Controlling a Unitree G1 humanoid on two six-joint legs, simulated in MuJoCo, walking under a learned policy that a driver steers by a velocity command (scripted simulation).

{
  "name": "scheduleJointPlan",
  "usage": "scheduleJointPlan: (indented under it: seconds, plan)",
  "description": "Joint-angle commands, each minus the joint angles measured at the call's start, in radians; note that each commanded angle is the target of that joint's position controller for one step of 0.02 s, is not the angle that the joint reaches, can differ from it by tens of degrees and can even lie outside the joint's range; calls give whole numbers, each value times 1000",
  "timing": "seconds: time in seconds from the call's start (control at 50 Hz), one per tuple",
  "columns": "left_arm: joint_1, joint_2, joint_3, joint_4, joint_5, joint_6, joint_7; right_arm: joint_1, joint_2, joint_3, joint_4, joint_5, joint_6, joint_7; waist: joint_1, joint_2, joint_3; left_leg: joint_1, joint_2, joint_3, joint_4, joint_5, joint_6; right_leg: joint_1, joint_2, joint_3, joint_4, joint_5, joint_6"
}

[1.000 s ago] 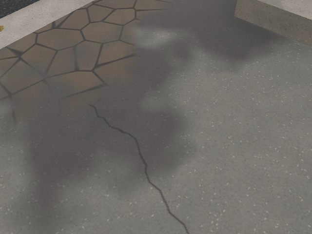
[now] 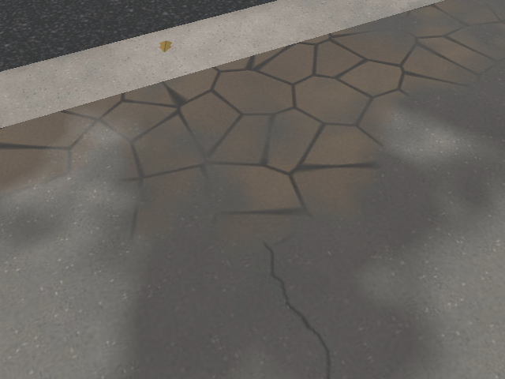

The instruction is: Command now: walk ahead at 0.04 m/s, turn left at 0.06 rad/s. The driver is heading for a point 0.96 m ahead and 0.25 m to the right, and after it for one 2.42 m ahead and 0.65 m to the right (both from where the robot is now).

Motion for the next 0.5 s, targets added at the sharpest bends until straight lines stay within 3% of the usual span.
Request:
scheduleJointPlan:
  seconds: [0.02,0.04,0.06,0.08,0.1,0.16,0.32,0.34,0.36,0.38,0.42,0.46,0.5]
  plan:
    - [-30,127,27,-38,-9,-5,8,117,-81,-24,8,-23,-5,3,-37,-110,-130,179,15,15,-178,203,40,1,-140,159,-179,-306,-52]
    - [-21,128,25,-33,-1,-9,4,87,-119,-27,-12,-24,-6,-2,-11,-56,-99,129,79,-52,-219,144,70,2,-107,129,-144,-348,-14]
    - [-22,113,26,-38,2,-10,4,66,-135,-32,9,-16,-12,-1,25,59,-60,-27,64,-58,-234,-64,97,91,-53,60,-111,-264,17]
    - [-43,118,25,-32,7,-12,8,35,-95,-22,4,-16,-25,0,17,62,-43,-90,54,-56,-268,-111,90,162,-53,55,-62,-182,26]
    - [-35,113,26,-23,3,-13,12,25,-81,-16,11,-21,-38,-1,25,66,-44,-101,56,-56,-281,-79,75,190,-53,51,-40,-122,17]
    - [-1,118,29,13,-3,-11,21,47,-91,-17,34,-11,-67,-1,19,39,-55,-38,43,-35,-243,111,52,190,-58,54,-14,23,-4]
    - [5,125,35,80,-13,5,27,92,-79,-8,94,-2,-64,-3,1,1,-63,32,28,-12,-212,291,60,209,-55,48,10,155,5]
    - [20,117,33,96,-13,8,28,112,-76,-8,109,-1,-63,-3,-2,8,-82,46,25,-9,-230,205,66,215,-39,29,19,73,7]
    - [18,114,33,104,-17,11,30,117,-86,-11,118,4,-60,-4,-4,30,-63,36,30,-25,-255,75,85,193,-13,3,45,-58,9]
    - [8,117,36,107,-21,12,31,116,-110,-19,118,10,-58,-4,-12,65,-29,29,52,-68,-288,-76,119,136,19,-30,94,-207,13]
    - [-52,124,38,84,-29,-6,27,141,-151,-31,117,19,-67,-5,-42,131,72,59,174,-240,-389,-294,205,-50,32,-55,196,-302,8]
    - [-76,113,36,67,-40,-42,16,150,-162,-38,127,26,-92,-7,-44,163,140,97,265,-350,-414,-234,260,-150,-18,-13,236,-291,-25]
    - [-11,114,41,90,-45,-73,-2,113,-140,-36,126,30,-105,-4,4,163,120,128,255,-291,-358,-28,242,-87,-32,-13,136,-273,-52]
